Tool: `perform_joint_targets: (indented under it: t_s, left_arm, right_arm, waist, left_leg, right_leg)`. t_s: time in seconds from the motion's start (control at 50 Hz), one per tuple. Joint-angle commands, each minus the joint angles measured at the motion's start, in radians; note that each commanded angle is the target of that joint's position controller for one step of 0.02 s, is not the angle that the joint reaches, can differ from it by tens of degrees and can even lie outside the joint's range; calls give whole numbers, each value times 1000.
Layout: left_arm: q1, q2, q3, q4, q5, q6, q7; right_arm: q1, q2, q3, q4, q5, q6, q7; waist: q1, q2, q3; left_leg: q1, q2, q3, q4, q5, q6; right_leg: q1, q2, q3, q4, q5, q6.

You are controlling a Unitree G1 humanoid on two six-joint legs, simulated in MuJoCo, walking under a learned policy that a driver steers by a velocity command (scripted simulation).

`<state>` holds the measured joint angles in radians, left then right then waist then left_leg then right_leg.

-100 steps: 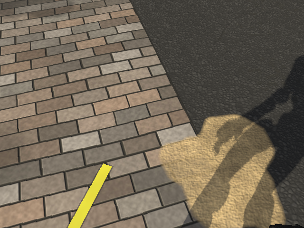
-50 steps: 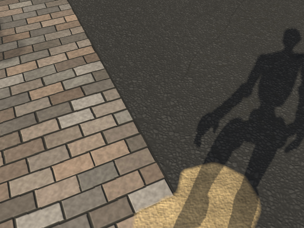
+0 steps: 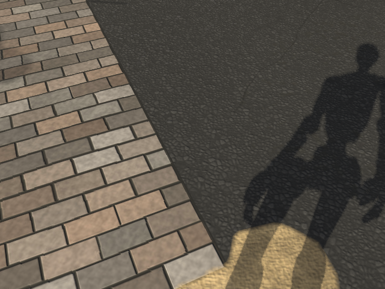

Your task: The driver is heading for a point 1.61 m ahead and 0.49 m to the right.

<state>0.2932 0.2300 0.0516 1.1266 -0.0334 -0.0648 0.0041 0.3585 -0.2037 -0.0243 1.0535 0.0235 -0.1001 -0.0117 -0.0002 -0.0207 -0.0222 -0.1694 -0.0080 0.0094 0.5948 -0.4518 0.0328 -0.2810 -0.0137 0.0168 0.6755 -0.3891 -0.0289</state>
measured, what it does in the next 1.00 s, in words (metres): walks ahead: right foot, then left foot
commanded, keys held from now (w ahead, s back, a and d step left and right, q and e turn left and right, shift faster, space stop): w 0.80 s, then w+e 0.20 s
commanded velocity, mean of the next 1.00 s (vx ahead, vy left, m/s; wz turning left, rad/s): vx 0.47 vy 0.00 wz -0.04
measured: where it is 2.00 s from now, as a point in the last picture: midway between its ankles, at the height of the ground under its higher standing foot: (223, 165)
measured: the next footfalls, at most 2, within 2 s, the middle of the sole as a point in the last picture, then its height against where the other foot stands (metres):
right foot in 0.34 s outside the picture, level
left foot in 0.90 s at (162, 251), level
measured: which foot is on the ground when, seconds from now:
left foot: down 0.00-0.36, up 0.38-0.88, down 0.90-1.00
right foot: down 0.00-0.00, up 0.02-0.32, down 0.34-0.90, up 0.92-1.00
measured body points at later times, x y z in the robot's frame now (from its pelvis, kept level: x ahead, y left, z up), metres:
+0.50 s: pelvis +0.25 -0.05 +0.01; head +0.27 -0.06 +0.46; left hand +0.34 +0.21 -0.12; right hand +0.30 -0.31 -0.13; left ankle +0.17 +0.10 -0.62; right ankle +0.31 -0.13 -0.72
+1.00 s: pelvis +0.54 +0.02 +0.01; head +0.57 +0.04 +0.46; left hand +0.55 +0.29 -0.14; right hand +0.68 -0.24 -0.10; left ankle +0.61 +0.12 -0.72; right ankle +0.39 -0.12 -0.63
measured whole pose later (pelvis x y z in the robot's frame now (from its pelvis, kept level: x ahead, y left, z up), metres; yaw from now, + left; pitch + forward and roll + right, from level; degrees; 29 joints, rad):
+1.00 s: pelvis +0.54 +0.02 +0.01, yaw -3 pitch +2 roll +0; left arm 0.34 0.27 0.05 1.02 -0.04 -0.08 0.01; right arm 0.12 -0.23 -0.06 0.86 0.00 -0.12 0.02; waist 0.02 -0.03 0.03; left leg -0.40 0.02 0.09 0.52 -0.16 0.03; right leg -0.33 -0.01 0.05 1.14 -0.42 -0.04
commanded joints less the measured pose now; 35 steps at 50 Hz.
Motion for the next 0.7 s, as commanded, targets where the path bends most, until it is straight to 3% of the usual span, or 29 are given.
perform_joint_targets:
  t_s: [0.02,0.04,0.06,0.08,0.1,0.14,0.18,0.2,0.22,0.26,0.28,0.3,0.32,0.34,0.36,0.38,0.4,0.42,0.44,0.46,0.48,0.52,0.6,0.7]
  left_arm:
    - [-272,74,3,-160,20,-70,-17]
    - [-293,77,5,-174,7,-78,-26]
    - [-314,62,-1,-192,-11,-80,-33]
    - [-329,48,-6,-210,-17,-79,-36]
    - [-331,44,-6,-220,-10,-76,-36]
    - [-335,23,-16,-246,-3,-66,-43]
    - [-379,-5,-31,-272,11,-54,-52]
    - [-407,3,-30,-288,13,-46,-52]
    - [-420,26,-24,-302,9,-39,-49]
    - [-423,75,-9,-323,3,-32,-45]
    - [-394,99,3,-323,3,-32,-43]
    - [-309,128,21,-302,-1,-31,-40]
    - [-153,164,44,-253,-6,-24,-36]
    - [2,202,62,-210,-7,-16,-31]
    - [133,302,80,-183,25,-14,-27]
    - [150,251,61,-166,31,-14,-35]
    - [33,190,42,-175,18,-26,-40]
    - [-69,143,28,-197,15,-35,-40]
    - [-145,117,18,-206,26,-46,-44]
    - [-185,86,8,-204,42,-53,-49]
    - [-193,82,5,-195,47,-54,-50]
    - [-158,86,4,-172,37,-57,-42]
    - [-66,148,15,-148,38,-54,-8]
    - [37,166,16,-135,22,-40,8]
  right_arm:
    - [415,-200,-54,86,-1,-9,12]
    - [375,-156,-37,73,-18,-8,12]
    - [339,-141,-31,58,-27,-5,13]
    - [302,-131,-23,49,-23,1,14]
    - [264,-102,-10,40,-22,9,12]
    - [172,-62,7,3,-26,21,0]
    - [104,-107,1,-38,-28,16,-17]
    - [136,-151,-12,-34,-23,7,-23]
    - [156,-182,-22,-24,-13,1,-24]
    - [176,-181,-32,-8,-1,-1,-24]
    - [180,-184,-38,-4,-3,4,-23]
    - [174,-190,-43,-5,-13,15,-22]
    - [162,-184,-42,-11,-22,29,-22]
    - [149,-172,-37,-31,-32,34,-19]
    - [275,-16,0,-51,-44,23,-4]
    - [287,8,9,-35,-10,-11,8]
    - [158,-89,-20,-80,23,-32,11]
    - [52,-125,-26,-114,31,-40,7]
    - [8,-132,-35,-121,20,-36,-3]
    - [15,-130,-46,-121,5,-20,-12]
    - [55,-100,-45,-118,3,-3,-14]
    - [53,-82,-48,-124,0,17,-17]
    - [-129,-110,-59,-191,-20,18,-18]
    - [-317,-83,-46,-238,-11,6,6]
  waist:
    - [-172,331,63]
    - [-135,206,102]
    - [-117,152,114]
    - [-98,100,140]
    - [-75,75,151]
    - [-34,97,180]
    - [-23,107,176]
    - [-30,131,163]
    - [-21,147,167]
    - [3,151,156]
    - [26,165,118]
    - [73,189,51]
    - [146,196,-40]
    - [210,171,-126]
    - [139,-126,-319]
    - [137,-246,-428]
    - [113,-182,-215]
    - [87,-82,-88]
    - [46,-3,-24]
    - [1,-5,1]
    - [-30,-54,1]
    - [-45,-61,41]
    - [-13,-14,88]
    - [50,-11,97]
  left_leg:
    - [487,354,-556,-285,539,225]
    - [502,389,-563,-261,586,242]
    - [525,388,-513,-262,611,247]
    - [514,381,-446,-292,611,231]
    - [465,359,-372,-330,626,200]
    - [249,263,-223,-432,574,145]
    - [-14,162,-78,-509,495,112]
    - [-51,170,-75,-559,485,120]
    - [-23,193,-78,-575,509,124]
    - [117,220,-63,-514,698,105]
    - [187,237,-58,-440,865,89]
    - [229,243,-41,-318,1048,71]
    - [219,223,-16,-128,1166,49]
    - [48,192,-11,115,1024,22]
    - [-302,20,-17,553,381,-31]
    - [-428,-67,-161,788,-93,-24]
    - [-538,-1,-161,867,-54,2]
    - [-540,59,-126,832,41,23]
    - [-480,110,-106,769,122,30]
    - [-404,147,-107,713,169,39]
    - [-350,161,-110,678,180,38]
    - [-347,172,-91,603,180,27]
    - [-519,190,-78,385,382,-21]
    - [-490,135,-18,80,572,-37]
  right_leg:
    - [-659,64,-73,424,-116,-10]
    - [-782,5,-6,575,-182,-27]
    - [-873,-23,5,684,-157,-39]
    - [-933,-55,1,694,-108,-43]
    - [-913,-84,1,649,-46,-44]
    - [-714,-84,-48,442,84,-21]
    - [-364,-38,-96,143,324,2]
    - [-248,-9,-113,73,388,6]
    - [-212,3,-107,29,405,0]
    - [-201,20,-94,-70,397,-32]
    - [-161,39,-98,-93,377,-49]
    - [-65,62,-108,-86,349,-69]
    - [106,80,-115,-86,331,-96]
    - [364,2,-29,-69,320,-127]
    - [724,-287,443,-124,145,-282]
    - [736,-393,834,-384,-14,-354]
    - [572,-344,721,-430,-66,-290]
    - [378,-312,544,-441,-10,-247]
    - [203,-275,419,-465,98,-221]
    - [86,-226,316,-490,159,-194]
    - [22,-211,268,-517,157,-198]
    - [-46,-190,201,-566,165,-212]
    - [17,-202,165,-609,220,-227]
    - [109,-170,69,-596,293,-181]
Velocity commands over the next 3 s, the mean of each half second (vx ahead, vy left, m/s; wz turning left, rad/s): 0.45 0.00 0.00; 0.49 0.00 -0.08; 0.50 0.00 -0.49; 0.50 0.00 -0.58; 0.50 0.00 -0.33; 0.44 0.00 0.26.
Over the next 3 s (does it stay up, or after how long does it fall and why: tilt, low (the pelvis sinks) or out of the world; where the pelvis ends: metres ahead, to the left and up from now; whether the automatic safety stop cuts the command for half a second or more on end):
stays up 1.47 -0.49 -0.01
